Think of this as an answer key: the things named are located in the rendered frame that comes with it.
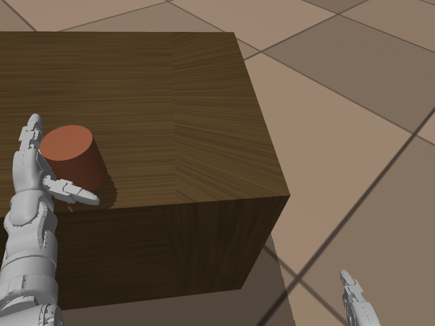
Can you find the right robot hand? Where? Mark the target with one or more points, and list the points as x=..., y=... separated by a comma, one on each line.
x=359, y=312

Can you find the can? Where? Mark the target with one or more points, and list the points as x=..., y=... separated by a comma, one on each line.
x=74, y=156

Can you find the left robot hand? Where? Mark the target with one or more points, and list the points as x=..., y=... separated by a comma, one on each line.
x=30, y=170

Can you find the left robot arm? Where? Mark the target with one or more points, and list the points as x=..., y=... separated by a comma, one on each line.
x=28, y=290

